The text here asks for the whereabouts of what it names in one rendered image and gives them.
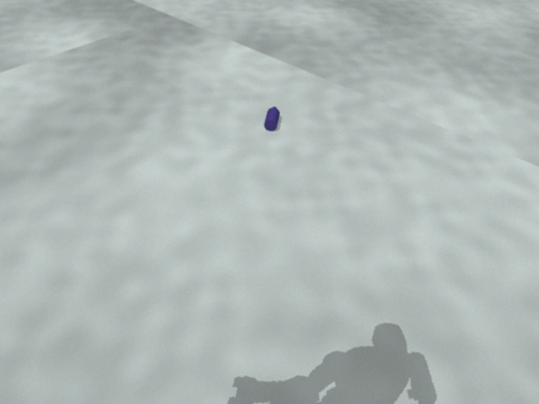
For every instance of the bottle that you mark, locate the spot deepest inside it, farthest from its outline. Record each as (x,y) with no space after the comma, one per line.
(272,118)

